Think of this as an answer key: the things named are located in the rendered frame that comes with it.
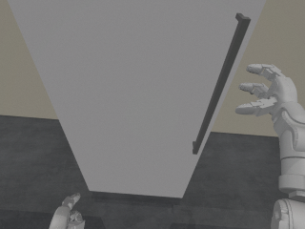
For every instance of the robot left hand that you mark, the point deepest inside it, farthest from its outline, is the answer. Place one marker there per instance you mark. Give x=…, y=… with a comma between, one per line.
x=63, y=217

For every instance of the robot right forearm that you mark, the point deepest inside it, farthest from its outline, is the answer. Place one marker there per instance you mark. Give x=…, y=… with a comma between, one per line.
x=289, y=124

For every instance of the robot right hand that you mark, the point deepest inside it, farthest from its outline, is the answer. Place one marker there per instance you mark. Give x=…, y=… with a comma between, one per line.
x=281, y=91

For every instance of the fridge door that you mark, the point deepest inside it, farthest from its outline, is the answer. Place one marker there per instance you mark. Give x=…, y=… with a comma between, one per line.
x=131, y=81

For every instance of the robot right upper arm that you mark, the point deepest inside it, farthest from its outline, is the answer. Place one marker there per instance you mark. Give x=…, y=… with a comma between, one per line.
x=288, y=214

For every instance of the handle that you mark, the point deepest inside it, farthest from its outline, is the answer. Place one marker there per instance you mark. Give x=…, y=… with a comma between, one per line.
x=240, y=31

